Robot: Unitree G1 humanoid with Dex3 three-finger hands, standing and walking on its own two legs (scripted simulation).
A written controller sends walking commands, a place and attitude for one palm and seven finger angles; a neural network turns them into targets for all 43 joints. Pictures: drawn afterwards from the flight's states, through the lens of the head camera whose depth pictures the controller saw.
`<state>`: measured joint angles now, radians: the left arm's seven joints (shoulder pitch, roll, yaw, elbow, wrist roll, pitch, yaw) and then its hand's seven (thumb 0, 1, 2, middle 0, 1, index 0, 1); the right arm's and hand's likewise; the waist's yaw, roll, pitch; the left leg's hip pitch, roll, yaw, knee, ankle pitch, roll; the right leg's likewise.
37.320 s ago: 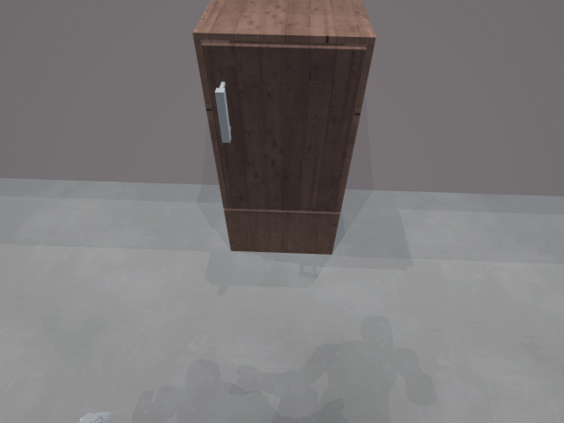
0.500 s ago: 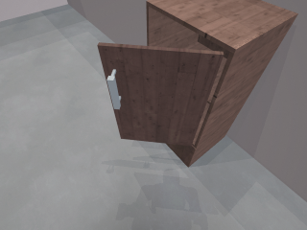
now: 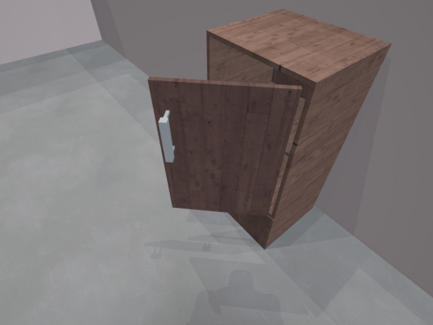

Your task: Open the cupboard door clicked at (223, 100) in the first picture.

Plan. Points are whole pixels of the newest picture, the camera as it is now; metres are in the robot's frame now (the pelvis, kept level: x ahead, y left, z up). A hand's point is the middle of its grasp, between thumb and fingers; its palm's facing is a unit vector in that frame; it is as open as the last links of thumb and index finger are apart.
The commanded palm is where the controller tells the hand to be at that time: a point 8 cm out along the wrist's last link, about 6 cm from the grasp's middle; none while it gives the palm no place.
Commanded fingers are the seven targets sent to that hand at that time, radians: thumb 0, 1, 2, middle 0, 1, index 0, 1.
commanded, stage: come to a stop and stand still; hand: left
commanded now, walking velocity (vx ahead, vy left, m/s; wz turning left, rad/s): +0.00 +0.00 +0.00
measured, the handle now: (168, 136) +0.63 +0.19 -0.04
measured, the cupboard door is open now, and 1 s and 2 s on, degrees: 45 45 45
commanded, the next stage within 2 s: look again from close up in 0.14 s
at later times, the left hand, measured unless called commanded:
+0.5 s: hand out of the picture -0.01 +0.15 -0.17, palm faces +0.02 -0.99 -0.14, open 7.4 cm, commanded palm none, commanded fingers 0.00 0.90 0.90 -0.20 -0.30 -0.20 -0.30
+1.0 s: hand out of the picture +0.01 +0.17 -0.17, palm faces +0.03 -0.99 -0.16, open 7.4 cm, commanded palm none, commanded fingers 0.00 0.90 0.90 -0.20 -0.30 -0.20 -0.30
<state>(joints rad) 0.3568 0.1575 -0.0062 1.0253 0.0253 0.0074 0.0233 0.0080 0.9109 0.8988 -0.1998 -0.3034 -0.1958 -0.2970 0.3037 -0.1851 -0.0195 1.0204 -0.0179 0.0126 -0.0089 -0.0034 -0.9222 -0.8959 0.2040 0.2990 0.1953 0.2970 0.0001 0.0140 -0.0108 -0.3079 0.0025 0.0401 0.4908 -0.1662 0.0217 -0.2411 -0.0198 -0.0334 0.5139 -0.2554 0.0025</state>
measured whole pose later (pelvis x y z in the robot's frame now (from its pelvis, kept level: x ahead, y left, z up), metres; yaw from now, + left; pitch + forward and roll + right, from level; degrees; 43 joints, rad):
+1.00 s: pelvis +0.04 +0.00 +0.00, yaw +0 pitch -1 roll +0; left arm 0.36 0.14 0.01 1.09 0.03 -0.01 0.02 0.01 0.91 0.90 -0.20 -0.30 -0.19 -0.30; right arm 0.31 -0.15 -0.01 1.12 -0.02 -0.01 -0.01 0.00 -0.92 -0.90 0.20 0.30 0.19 0.30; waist 0.01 -0.01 0.00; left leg -0.25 -0.01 0.05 0.50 -0.23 0.03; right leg -0.18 -0.03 -0.02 0.50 -0.30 0.00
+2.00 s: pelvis -0.04 +0.02 +0.00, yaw +1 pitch -3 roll -2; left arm 0.37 0.18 0.01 0.97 0.03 0.02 0.02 0.01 0.91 0.90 -0.20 -0.30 -0.19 -0.30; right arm 0.31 -0.16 -0.03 1.01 -0.02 0.03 0.00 0.00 -0.91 -0.90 0.20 0.30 0.20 0.30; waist 0.00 -0.01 0.01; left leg -0.36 0.00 0.03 0.53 -0.17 0.04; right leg -0.28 -0.02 -0.03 0.52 -0.22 0.02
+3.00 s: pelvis -0.26 +0.08 +0.01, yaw -3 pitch -2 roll -2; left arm 0.38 0.17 0.05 1.03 0.02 0.01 0.02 0.01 0.91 0.90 -0.20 -0.30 -0.19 -0.30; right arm 0.36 -0.19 -0.08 1.04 -0.03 0.05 0.01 0.00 -0.91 -0.90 0.20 0.30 0.20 0.30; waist -0.03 0.02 -0.01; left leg -0.57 0.03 0.05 1.03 -0.26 -0.01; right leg -0.08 0.01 -0.06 0.32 -0.21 -0.03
